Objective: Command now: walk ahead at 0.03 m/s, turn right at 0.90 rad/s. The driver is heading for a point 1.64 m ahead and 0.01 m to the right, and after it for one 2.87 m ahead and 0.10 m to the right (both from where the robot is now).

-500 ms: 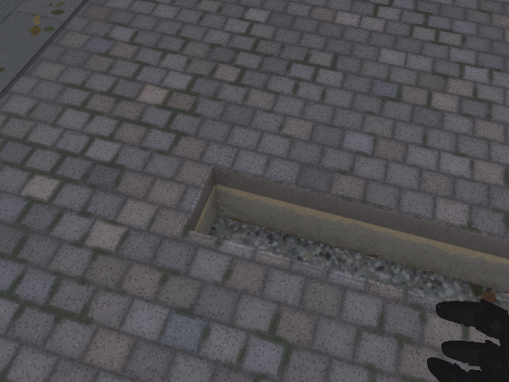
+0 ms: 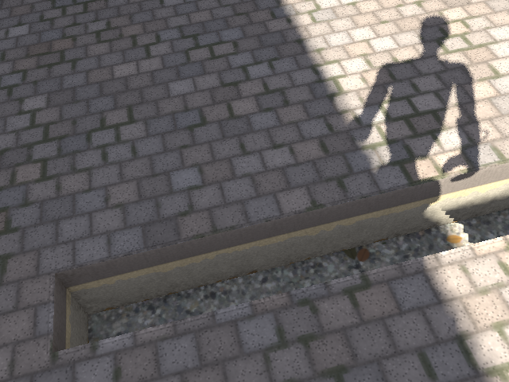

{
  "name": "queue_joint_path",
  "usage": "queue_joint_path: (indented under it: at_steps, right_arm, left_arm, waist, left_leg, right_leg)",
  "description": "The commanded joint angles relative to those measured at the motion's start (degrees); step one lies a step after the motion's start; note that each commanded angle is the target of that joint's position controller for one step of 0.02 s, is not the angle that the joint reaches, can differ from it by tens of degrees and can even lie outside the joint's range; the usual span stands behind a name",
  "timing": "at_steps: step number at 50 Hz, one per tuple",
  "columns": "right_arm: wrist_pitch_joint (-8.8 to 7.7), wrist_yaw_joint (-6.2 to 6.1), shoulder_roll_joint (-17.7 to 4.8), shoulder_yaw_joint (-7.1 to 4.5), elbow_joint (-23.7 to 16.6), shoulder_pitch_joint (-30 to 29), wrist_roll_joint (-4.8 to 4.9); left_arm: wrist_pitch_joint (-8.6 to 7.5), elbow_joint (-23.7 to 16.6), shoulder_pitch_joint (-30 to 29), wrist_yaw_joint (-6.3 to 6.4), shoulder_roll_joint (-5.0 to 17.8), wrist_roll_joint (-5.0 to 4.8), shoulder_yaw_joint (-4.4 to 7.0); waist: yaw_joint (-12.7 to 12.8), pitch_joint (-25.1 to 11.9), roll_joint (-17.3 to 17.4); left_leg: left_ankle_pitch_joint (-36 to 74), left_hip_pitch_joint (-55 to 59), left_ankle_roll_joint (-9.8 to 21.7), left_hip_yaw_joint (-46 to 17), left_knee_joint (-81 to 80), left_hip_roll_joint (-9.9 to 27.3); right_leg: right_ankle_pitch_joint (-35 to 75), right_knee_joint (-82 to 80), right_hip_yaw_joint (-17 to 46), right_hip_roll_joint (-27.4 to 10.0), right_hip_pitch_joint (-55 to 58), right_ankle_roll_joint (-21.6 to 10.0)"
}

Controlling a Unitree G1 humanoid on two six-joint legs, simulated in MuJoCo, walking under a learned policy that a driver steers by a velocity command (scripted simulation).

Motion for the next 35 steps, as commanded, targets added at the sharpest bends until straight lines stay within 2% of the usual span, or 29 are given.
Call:
queue_joint_path:
  at_steps: [1,2,4,6,8,11,15,17,18,19,20,21,22,23,24,25,26,27,28,29,30,31,33,35]
  right_arm:
    - [-1.02,-1.42,-5.53,-1.59,-5.22,-4.42,-0.50]
    - [-1.15,-1.46,-5.74,-1.77,-4.64,-2.85,-1.04]
    - [-1.70,-0.85,-4.68,-1.51,-3.93,-1.81,-0.68]
    - [-2.15,-0.45,-2.62,-0.58,-4.20,-3.27,-0.12]
    - [-2.51,-0.08,-2.05,-0.11,-4.39,-4.39,0.12]
    - [-3.02,0.68,-2.74,-0.07,-4.01,-4.50,0.54]
    - [-3.91,1.46,-4.32,-0.49,-3.64,-3.31,1.06]
    - [-4.30,1.89,-5.09,-0.88,-3.17,-1.14,1.17]
    - [-4.42,1.99,-5.53,-1.24,-2.51,0.95,1.15]
    - [-4.27,1.91,-7.40,-1.84,-1.80,3.21,0.74]
    - [-3.52,1.56,-10.74,-2.17,-2.91,0.91,-0.09]
    - [-3.34,1.73,-10.64,-1.99,-3.17,1.17,-2.30]
    - [-3.62,1.65,-7.91,-1.23,-4.56,-1.11,-1.80]
    - [-3.39,1.39,-5.10,-0.31,-5.11,-2.94,-0.82]
    - [-3.04,1.29,-4.15,0.35,-5.11,-2.99,-0.10]
    - [-2.92,1.35,-3.58,1.05,-4.67,-2.48,0.26]
    - [-2.90,1.51,-2.04,2.02,-4.08,-2.43,0.11]
    - [-2.71,1.85,-1.40,2.47,-3.67,-2.66,0.21]
    - [-2.10,1.99,-3.09,1.87,-3.71,-2.27,0.75]
    - [-1.36,1.94,-6.78,0.51,-3.74,0.03,1.15]
    - [-0.90,1.83,-9.71,-0.51,-3.57,2.63,1.16]
    - [-0.67,1.85,-10.74,-0.87,-3.77,3.99,1.23]
    - [-0.57,1.74,-10.50,-1.03,-4.43,3.72,1.99]
    - [-0.12,1.15,-9.38,-1.00,-5.31,1.69,3.19]
  left_arm:
    - [-1.96,-5.27,-2.12,0.91,11.88,-1.26,3.18]
    - [-1.61,-6.23,-4.31,1.55,10.48,-1.57,2.58]
    - [-1.14,-7.19,-4.07,2.42,8.79,-1.38,2.00]
    - [-1.06,-7.12,-2.12,3.01,9.33,-2.01,2.31]
    - [-0.75,-7.49,-1.70,3.39,10.29,-2.22,2.77]
    - [-0.03,-8.70,-2.61,3.29,11.00,-2.09,3.25]
    - [0.66,-9.74,-3.67,2.71,11.39,-2.42,3.62]
    - [0.94,-10.39,-5.34,2.46,11.20,-2.80,3.63]
    - [1.09,-10.79,-6.83,2.36,10.87,-3.16,3.48]
    - [1.18,-10.96,-6.45,2.30,8.85,-3.02,2.80]
    - [1.30,-10.41,-1.56,2.01,4.73,-2.28,1.59]
    - [0.44,-11.51,-1.88,1.92,8.32,-2.17,2.56]
    - [-0.18,-9.98,-0.68,1.80,12.17,-1.36,3.51]
    - [-0.16,-8.04,-0.88,1.84,12.50,-1.32,3.67]
    - [0.09,-6.95,-1.49,2.17,10.06,-1.05,2.98]
    - [0.13,-6.69,-1.63,2.22,7.33,-0.82,1.98]
    - [-0.01,-6.49,-1.76,2.00,4.47,-0.68,0.88]
    - [-0.22,-6.66,-2.22,1.70,2.31,-0.20,-0.11]
    - [-0.60,-7.22,-4.09,1.64,1.29,-0.01,-0.59]
    - [-0.92,-7.84,-6.71,1.86,1.86,-0.38,-0.36]
    - [-1.14,-7.80,-7.53,2.14,3.26,-1.14,0.23]
    - [-1.40,-7.48,-7.11,2.31,4.33,-1.92,0.74]
    - [-1.88,-6.37,-5.22,2.61,4.90,-2.55,1.22]
    - [-2.56,-4.36,-1.31,2.44,4.64,-2.45,1.57]
  waist:
    - [-1.30,-3.66,-9.57]
    - [-2.45,-5.24,-10.42]
    - [-2.66,-8.30,-8.92]
    - [-1.64,-8.87,-7.57]
    - [-1.09,-8.91,-8.53]
    - [-0.61,-8.30,-10.49]
    - [-0.21,-8.23,-12.01]
    - [-1.21,-8.60,-12.48]
    - [-2.64,-8.61,-11.87]
    - [-2.67,-10.30,-8.72]
    - [1.37,-11.19,5.34]
    - [1.53,-7.78,14.43]
    - [1.93,-6.53,10.46]
    - [1.57,-5.25,6.18]
    - [1.14,-4.74,3.81]
    - [0.58,-4.19,3.11]
    - [1.10,-4.35,2.87]
    - [1.52,-4.59,4.36]
    - [0.50,-3.89,6.98]
    - [-1.65,-3.11,9.22]
    - [-3.01,-3.59,10.33]
    - [-3.38,-4.53,10.70]
    - [-2.39,-5.70,10.65]
    - [0.21,-7.04,10.24]
  left_leg:
    - [4.33,-14.71,1.48,-8.15,9.65,-2.40]
    - [7.09,-11.51,1.08,-8.08,9.45,-3.06]
    - [10.66,-8.81,0.43,-8.28,7.54,-4.85]
    - [12.06,-9.14,-0.14,-9.07,-0.07,-6.28]
    - [12.00,-8.19,-0.76,-10.17,-6.89,-7.42]
    - [11.16,-3.83,-0.99,-10.88,-14.02,-8.86]
    - [9.76,2.34,-0.12,-11.75,-21.95,-9.57]
    - [11.44,8.23,0.76,-11.33,-29.31,-9.28]
    - [16.63,13.53,1.40,-10.48,-35.74,-8.34]
    - [21.72,20.94,3.41,-13.08,-39.17,-2.43]
    - [27.58,26.88,9.09,-25.06,-40.39,9.48]
    - [32.55,23.03,17.55,-36.85,-42.84,16.62]
    - [32.27,20.61,19.98,-36.06,-41.63,17.86]
    - [30.74,19.00,18.00,-29.40,-40.34,13.49]
    - [28.50,19.03,15.79,-25.86,-39.76,9.72]
    - [29.73,18.69,15.53,-24.74,-39.70,8.34]
    - [30.60,17.61,14.90,-22.42,-39.76,6.35]
    - [30.05,17.67,13.74,-19.85,-40.04,3.85]
    - [30.74,17.96,13.13,-18.80,-39.61,1.64]
    - [31.94,19.01,13.51,-20.20,-38.80,1.16]
    - [32.62,21.13,14.28,-22.86,-38.10,2.13]
    - [33.21,23.29,14.87,-25.83,-37.73,3.23]
    - [34.24,25.63,14.91,-30.45,-37.29,4.30]
    - [34.47,22.88,12.68,-30.95,-35.44,2.75]
  right_leg:
    - [15.49,-21.91,24.13,-13.14,11.54,-9.61]
    - [18.55,-20.61,21.96,-11.56,9.74,-8.79]
    - [21.73,-19.08,20.57,-9.31,11.13,-8.31]
    - [21.58,-18.35,22.15,-8.42,14.38,-8.18]
    - [19.52,-17.89,24.60,-7.90,15.84,-8.50]
    - [16.13,-17.93,28.47,-6.99,14.02,-8.69]
    - [18.12,-16.89,33.73,-5.47,13.57,-8.17]
    - [18.39,-15.82,35.45,-3.93,12.57,-7.03]
    - [16.26,-14.34,34.93,-2.16,10.34,-5.68]
    - [7.80,-9.77,31.82,0.33,6.45,-3.51]
    - [-11.23,2.04,21.61,7.66,-1.13,-0.51]
    - [-18.67,15.39,14.50,10.99,-9.50,2.48]
    - [-15.82,24.31,13.76,7.06,-10.11,4.50]
    - [-12.18,27.28,13.32,6.30,-8.99,5.62]
    - [-10.30,28.71,13.21,6.55,-8.58,6.39]
    - [-8.95,28.95,13.49,6.74,-8.17,7.04]
    - [-7.80,24.53,12.49,5.42,-5.25,7.49]
    - [-7.18,16.62,8.22,3.13,-2.53,8.10]
    - [-7.63,8.79,4.59,2.64,-0.50,8.66]
    - [-8.80,3.97,2.72,3.62,0.33,9.00]
    - [-9.54,1.32,2.51,4.76,0.53,9.20]
    - [-8.72,-1.55,3.46,5.31,0.95,9.00]
    - [-4.71,-8.81,4.93,5.68,2.60,7.71]
    - [4.35,-20.11,4.62,5.50,10.36,5.55]
Velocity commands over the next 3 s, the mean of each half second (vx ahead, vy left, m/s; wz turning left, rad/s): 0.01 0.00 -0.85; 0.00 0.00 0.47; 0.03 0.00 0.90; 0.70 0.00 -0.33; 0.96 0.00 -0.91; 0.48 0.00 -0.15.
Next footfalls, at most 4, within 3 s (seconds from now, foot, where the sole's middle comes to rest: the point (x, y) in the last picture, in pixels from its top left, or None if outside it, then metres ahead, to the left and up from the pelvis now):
0.38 left None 0.13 0.10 -0.76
0.72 right None -0.01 -0.11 -0.76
1.12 left None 0.09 0.15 -0.76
1.62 right None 0.16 -0.04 -0.76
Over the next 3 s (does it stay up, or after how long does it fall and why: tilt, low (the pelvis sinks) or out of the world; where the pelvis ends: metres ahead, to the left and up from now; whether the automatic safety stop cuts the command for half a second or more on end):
stays up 1.03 0.00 0.02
